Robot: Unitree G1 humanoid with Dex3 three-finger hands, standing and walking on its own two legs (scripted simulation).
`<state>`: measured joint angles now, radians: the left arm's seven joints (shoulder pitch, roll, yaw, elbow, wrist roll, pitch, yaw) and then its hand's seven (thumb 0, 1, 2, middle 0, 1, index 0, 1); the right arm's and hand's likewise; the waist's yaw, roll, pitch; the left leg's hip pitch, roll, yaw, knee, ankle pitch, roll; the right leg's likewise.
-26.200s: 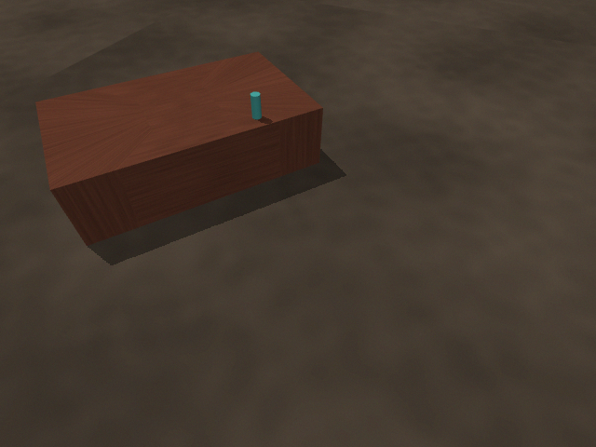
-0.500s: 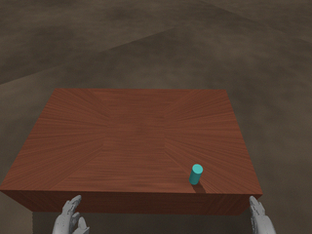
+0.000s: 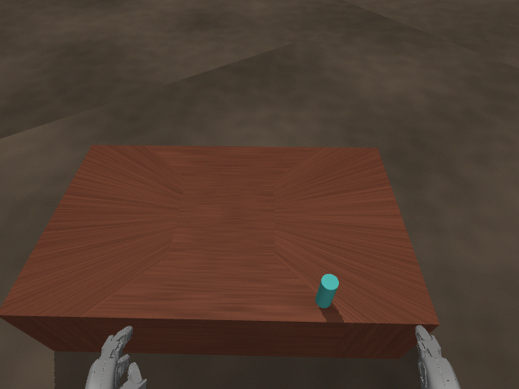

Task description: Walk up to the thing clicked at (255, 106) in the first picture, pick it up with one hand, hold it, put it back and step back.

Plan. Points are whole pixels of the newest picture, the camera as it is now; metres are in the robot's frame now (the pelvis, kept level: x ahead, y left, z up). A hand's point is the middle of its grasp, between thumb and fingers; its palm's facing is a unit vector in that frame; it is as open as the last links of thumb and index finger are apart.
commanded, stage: home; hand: right
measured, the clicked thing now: (326, 291) +0.44 -0.16 -0.34
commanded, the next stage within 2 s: stand in 0.32 s
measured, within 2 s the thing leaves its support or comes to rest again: neither
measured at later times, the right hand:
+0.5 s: hand (392, 385) +0.17 -0.18 -0.06, palm faces +0.12 +0.95 -0.28, open 17.2 cm
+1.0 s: hand out of the picture +0.07 -0.24 -0.12, palm faces +0.00 +0.94 -0.34, open 7.9 cm
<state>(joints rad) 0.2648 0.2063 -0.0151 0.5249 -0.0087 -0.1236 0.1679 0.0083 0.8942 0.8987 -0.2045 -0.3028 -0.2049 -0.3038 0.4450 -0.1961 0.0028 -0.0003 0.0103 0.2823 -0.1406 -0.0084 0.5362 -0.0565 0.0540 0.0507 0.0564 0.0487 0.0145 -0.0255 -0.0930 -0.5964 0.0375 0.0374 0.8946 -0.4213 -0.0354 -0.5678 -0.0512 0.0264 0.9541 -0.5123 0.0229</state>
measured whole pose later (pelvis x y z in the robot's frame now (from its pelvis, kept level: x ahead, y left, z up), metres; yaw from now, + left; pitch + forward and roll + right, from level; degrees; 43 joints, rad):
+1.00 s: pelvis +0.01 +0.00 +0.04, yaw -1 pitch -1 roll +0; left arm 0.22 0.33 0.04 0.96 0.04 0.00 0.01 0.00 0.90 0.90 -0.20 -0.30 -0.20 -0.30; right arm 0.23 -0.32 -0.04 0.93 -0.04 0.00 -0.02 0.01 -0.80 -0.88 0.20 0.29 0.20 0.29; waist 0.00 0.01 0.03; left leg -0.29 0.07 0.03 0.62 -0.32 -0.04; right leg -0.24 -0.02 0.01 0.62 -0.37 0.01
